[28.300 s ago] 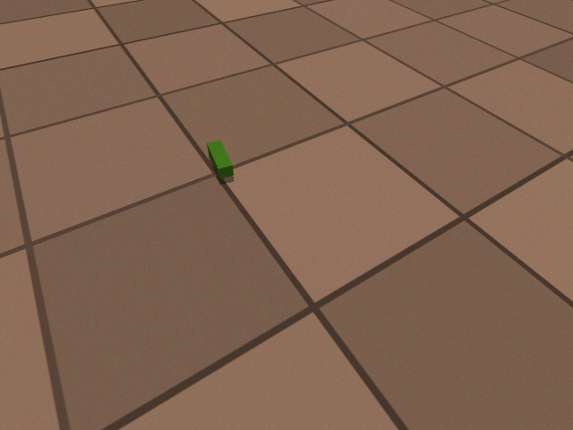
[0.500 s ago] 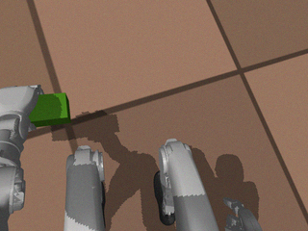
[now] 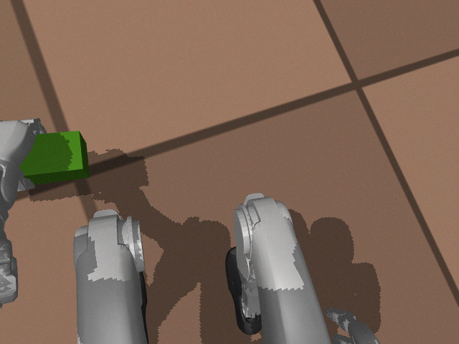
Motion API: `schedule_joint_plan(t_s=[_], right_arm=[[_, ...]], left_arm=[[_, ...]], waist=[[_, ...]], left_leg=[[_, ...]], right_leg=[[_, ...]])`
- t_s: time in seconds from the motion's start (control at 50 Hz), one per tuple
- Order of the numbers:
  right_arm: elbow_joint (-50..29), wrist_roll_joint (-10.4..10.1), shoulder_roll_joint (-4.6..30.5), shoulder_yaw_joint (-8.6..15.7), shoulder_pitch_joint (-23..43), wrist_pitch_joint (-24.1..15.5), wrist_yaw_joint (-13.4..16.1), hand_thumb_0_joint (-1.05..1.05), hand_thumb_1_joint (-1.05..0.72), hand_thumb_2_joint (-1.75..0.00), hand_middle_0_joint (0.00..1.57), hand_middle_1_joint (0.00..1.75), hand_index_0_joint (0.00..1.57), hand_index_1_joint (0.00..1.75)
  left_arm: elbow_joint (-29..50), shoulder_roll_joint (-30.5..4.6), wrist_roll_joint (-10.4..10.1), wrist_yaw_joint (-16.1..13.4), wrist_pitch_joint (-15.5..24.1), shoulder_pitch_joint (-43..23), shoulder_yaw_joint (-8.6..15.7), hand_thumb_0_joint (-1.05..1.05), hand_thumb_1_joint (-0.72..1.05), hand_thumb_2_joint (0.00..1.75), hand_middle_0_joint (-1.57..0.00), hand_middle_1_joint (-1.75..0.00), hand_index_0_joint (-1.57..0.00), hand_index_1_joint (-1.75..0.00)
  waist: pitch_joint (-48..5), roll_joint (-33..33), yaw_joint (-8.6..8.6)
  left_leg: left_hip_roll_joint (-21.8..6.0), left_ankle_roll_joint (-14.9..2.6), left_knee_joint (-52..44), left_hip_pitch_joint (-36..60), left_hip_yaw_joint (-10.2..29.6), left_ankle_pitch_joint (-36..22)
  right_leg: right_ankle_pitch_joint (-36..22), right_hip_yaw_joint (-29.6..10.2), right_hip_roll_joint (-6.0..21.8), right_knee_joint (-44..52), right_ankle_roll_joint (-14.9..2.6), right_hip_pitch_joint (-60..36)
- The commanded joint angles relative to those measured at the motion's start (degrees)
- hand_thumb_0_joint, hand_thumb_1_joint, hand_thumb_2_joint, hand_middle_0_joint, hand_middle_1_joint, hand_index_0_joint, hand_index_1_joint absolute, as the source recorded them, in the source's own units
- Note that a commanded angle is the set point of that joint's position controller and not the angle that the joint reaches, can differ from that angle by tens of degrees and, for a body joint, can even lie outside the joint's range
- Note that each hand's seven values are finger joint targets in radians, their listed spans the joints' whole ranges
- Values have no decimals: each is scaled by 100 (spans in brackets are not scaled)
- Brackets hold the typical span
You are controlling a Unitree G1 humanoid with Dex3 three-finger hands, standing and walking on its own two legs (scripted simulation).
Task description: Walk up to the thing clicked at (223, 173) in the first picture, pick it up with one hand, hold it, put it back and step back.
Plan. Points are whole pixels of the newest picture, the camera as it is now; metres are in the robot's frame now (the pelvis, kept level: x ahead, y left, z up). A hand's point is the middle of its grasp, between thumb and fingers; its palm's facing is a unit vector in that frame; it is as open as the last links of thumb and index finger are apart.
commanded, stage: lower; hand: left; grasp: from above
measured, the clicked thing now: (18, 162) +0.43 +0.32 -0.21
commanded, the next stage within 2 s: rest in 0.42 s
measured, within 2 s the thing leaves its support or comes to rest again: rests again in 1.12 s
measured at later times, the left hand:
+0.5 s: hand (33, 168) +0.42 +0.31 -0.24, palm faces -0.47 -0.12 -0.87, open 10.3 cm
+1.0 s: hand (43, 166) +0.44 +0.30 -0.28, palm faces -0.48 -0.14 -0.87, open 10.3 cm
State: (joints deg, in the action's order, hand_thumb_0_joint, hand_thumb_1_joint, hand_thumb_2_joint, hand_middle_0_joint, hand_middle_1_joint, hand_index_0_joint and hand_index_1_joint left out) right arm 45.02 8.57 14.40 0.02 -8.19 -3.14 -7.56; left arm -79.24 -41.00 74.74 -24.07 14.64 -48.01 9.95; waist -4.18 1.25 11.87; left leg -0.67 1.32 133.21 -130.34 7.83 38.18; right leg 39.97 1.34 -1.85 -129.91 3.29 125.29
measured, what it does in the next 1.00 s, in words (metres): lowers itself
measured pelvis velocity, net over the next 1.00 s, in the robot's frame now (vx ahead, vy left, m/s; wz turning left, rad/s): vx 0.01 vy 0.00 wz -0.08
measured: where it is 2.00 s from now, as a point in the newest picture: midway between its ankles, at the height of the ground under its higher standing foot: (191, 315)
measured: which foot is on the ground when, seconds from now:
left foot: down 0.00-1.00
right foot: down 0.00-1.00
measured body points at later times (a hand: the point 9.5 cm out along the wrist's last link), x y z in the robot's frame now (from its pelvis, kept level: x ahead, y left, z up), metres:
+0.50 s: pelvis +0.00 +0.00 -0.04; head +0.25 +0.09 +0.33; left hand +0.44 +0.31 -0.19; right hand +0.06 -0.28 -0.13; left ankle +0.08 +0.13 -0.32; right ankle +0.10 -0.14 -0.32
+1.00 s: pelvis +0.01 +0.00 -0.06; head +0.27 +0.09 +0.30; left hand +0.46 +0.31 -0.23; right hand +0.07 -0.27 -0.15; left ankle +0.08 +0.13 -0.32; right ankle +0.10 -0.14 -0.32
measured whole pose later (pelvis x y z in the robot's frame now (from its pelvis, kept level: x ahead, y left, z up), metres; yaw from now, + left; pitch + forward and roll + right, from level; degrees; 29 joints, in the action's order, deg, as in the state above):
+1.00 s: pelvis +0.01 +0.00 -0.06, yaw -4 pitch +31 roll -10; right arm 44.3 13.2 15.4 -7.8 -3.3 -5.9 -10.0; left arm -90.4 -49.8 74.9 -30.3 16.2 -51.3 12.7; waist 3.6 5.5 15.7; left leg -0.5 2.3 145.6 -135.9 12.8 41.1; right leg 41.1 4.5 -3.9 -139.4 4.2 130.1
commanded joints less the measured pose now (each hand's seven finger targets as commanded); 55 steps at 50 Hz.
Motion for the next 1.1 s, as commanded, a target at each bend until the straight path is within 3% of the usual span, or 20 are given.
schedule_joint_plan(t_s=[0.0, 0.06, 0.1, 0.16, 0.22, 0.3, 0.38, 0.4, 0.5, 0.52, 0.72, 0.78, 0.84, 0.88, 0.9, 0.92, 0.96, 0.98, 1.04, 1.08], right_arm=[[-78, 3, 1444, 370, -1102, -62, 57, 0, -89, -89, 20, 30, 20, 30], [-77, 7, 1449, 332, -1093, -88, 60, 0, -89, -89, 20, 30, 20, 30], [-53, -4, 1443, 299, -1039, -89, 64, 0, -90, -90, 20, 30, 20, 30], [-57, 26, 1449, 169, -1026, -91, 42, 0, -90, -90, 20, 30, 20, 30], [-50, 58, 1502, 110, -1013, -126, 21, 0, -90, -90, 20, 30, 20, 30], [-55, 112, 1524, 54, -948, -112, 4, 0, -90, -90, 20, 30, 20, 30], [-68, 168, 1598, 104, -883, -88, -7, 0, -90, -90, 20, 30, 20, 30], [-64, 168, 1592, 131, -796, -86, -10, 0, -90, -90, 20, 30, 20, 30], [-54, 216, 1607, 165, -735, -61, -32, 0, -90, -90, 20, 30, 20, 30], [-53, 241, 1619, 154, -745, -69, -43, 0, -89, -89, 20, 30, 20, 30], [16, 354, 1670, -114, -748, -191, -127, 0, -89, -89, 20, 30, 20, 30], [-35, 365, 1721, -172, -670, -233, -143, 0, -89, -89, 20, 30, 20, 30], [-54, 397, 1762, -222, -658, -268, -154, 0, -89, -89, 20, 30, 20, 30], [-60, 424, 1782, -276, -636, -280, -171, 0, -89, -89, 20, 30, 20, 30], [-113, 462, 1819, -285, -638, -296, -182, 0, -89, -89, 20, 30, 20, 30], [-122, 463, 1829, -314, -649, -283, -185, 0, -89, -89, 20, 30, 20, 30], [-72, 480, 1814, -348, -543, -275, -196, 0, -89, -89, 20, 30, 20, 30], [-101, 511, 1812, -348, -577, -300, -216, 0, -89, -89, 20, 30, 20, 30], [-95, 533, 1883, -369, -526, -297, -230, 0, -89, -89, 20, 30, 20, 30], [-103, 562, 1881, -405, -464, -329, -257, 0, -89, -89, 20, 30, 20, 30]], left_arm=[[958, -1946, -121, -404, -51, -2250, 235, 0, 69, 87, -93, -86, -99, -80], [767, -1949, -160, -390, -97, -2114, 248, 0, 71, 88, -95, -87, -101, -82], [602, -1873, -145, -352, -112, -2176, 102, 0, 70, 92, -100, -86, -103, -83], [210, -1823, -131, -277, -85, -2225, -27, 0, 71, 91, -101, -86, -104, -83], [75, -1941, -205, -271, -1, -2113, 70, 0, 72, 92, -102, -85, -105, -82], [96, -2032, -120, -347, 162, -2026, 122, 0, 74, 87, -102, -85, -106, -81], [532, -2329, -95, -549, 275, -2049, 426, 0, 74, 90, -103, -83, -106, -80], [628, -2309, -74, -585, 300, -2114, 381, 0, 74, 89, -104, -82, -106, -79], [767, -2424, 23, -817, 211, -2020, 533, 0, 74, 88, -104, -80, -106, -77], [781, -2404, 26, -855, 173, -2054, 546, 0, 73, 93, -103, -79, -106, -77], [-163, -2256, -40, -909, -21, -2031, 255, 0, 71, 91, -100, -80, -103, -77], [-306, -2325, -152, -898, 28, -1968, 293, 0, 70, 89, -98, -82, -102, -77], [-360, -2461, -107, -878, 104, -2029, 287, 0, 73, 90, -101, -81, -104, -77], [-334, -2545, -107, -905, 148, -1940, 349, 0, 72, 93, -102, -82, -104, -79], [-209, -2689, -82, -939, 176, -1982, 476, 0, 73, 95, -103, -81, -105, -79], [-137, -2754, -65, -972, 201, -1923, 526, 0, 72, 94, -101, -82, -104, -79], [-271, -2609, -83, -1011, 225, -1819, 430, 0, 71, 93, -101, -81, -104, -79], [-161, -2754, -13, -1041, 249, -1954, 477, 0, 72, 93, -100, -82, -103, -79], [-106, -2874, -52, -1166, 256, -1900, 597, 0, 73, 93, -102, -81, -105, -78], [-342, -2813, 5, -1217, 227, -1824, 499, 0, 71, 94, -102, -79, -104, -77]], waist=[[-4117, -1938, -112], [-3951, -1930, -133], [-3856, -1876, -113], [-3593, -1531, 38], [-3487, -1444, 12], [-3639, -1720, 17], [-3861, -2074, -15], [-3904, -2245, -11], [-3889, -2429, -13], [-3802, -2451, 67], [-3490, -2030, 228], [-3374, -1980, 226], [-3355, -1921, 309], [-3367, -2016, 260], [-3430, -2013, 319], [-3489, -2123, 264], [-3371, -2171, 257], [-3473, -2283, 334], [-3393, -2337, 302], [-3153, -2355, 340]], left_leg=[[24, -226, -1313, 3414, -627, -824], [36, -227, -1273, 3289, -627, -744], [28, -226, -1224, 3236, -610, -723], [39, -289, -979, 2781, -597, -772], [47, -285, -888, 2689, -577, -798], [36, -226, -766, 2918, -531, -997], [11, -179, -699, 3101, -522, -1157], [-1, -170, -660, 3153, -524, -1126], [-14, -156, -585, 3165, -546, -1118], [-12, -156, -545, 3158, -548, -1133], [-23, -235, -271, 2653, -435, -1128], [-27, -216, -271, 2603, -386, -1067], [-33, -217, -159, 2537, -377, -1037], [-46, -211, -140, 2532, -379, -1124], [-45, -207, -87, 2580, -381, -1297], [-51, -192, -143, 2656, -362, -1360], [-63, -169, -125, 2644, -351, -1266], [-89, -171, -61, 2741, -342, -1365], [-74, -166, -72, 2626, -333, -1228], [-95, -140, -72, 2607, -314, -1157]], right_leg=[[-1183, 617, -61, 1284, -530, -1477], [-1095, 645, -48, 1207, -527, -1416], [-1088, 661, -83, 1180, -543, -1315], [-1186, 675, -113, 1180, -486, -1434], [-1184, 726, -105, 1043, -476, -1441], [-1355, 801, -150, 834, -485, -1470], [-1484, 851, -158, 614, -490, -1405], [-1476, 843, -166, 563, -502, -1318], [-1482, 856, -172, 471, -514, -1154], [-1474, 880, -156, 445, -502, -1121], [-1623, 935, -234, 411, -441, -1259], [-1527, 1011, -242, 341, -459, -1216], [-1523, 1035, -268, 324, -461, -1288], [-1622, 1020, -282, 346, -441, -1453], [-1791, 1043, -282, 295, -438, -1554], [-1835, 1063, -284, 266, -434, -1628], [-1716, 1079, -314, 248, -460, -1481], [-1863, 1071, -325, 210, -450, -1546], [-1726, 1100, -317, 206, -459, -1485], [-1616, 1148, -327, 139, -487, -1306]])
